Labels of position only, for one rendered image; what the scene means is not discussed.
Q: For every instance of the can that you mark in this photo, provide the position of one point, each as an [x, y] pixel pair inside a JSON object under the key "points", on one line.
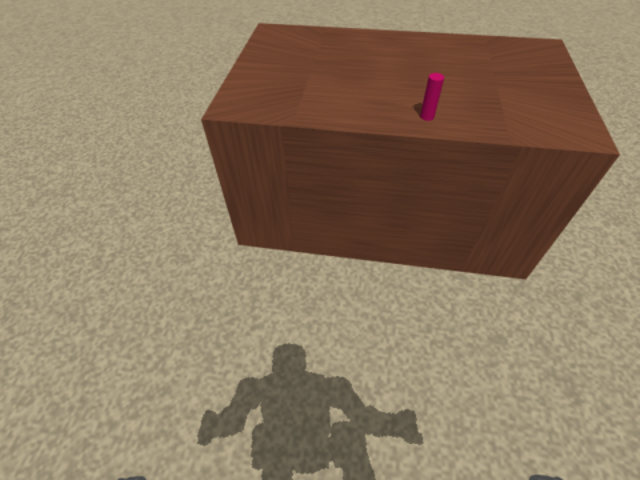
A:
{"points": [[431, 98]]}

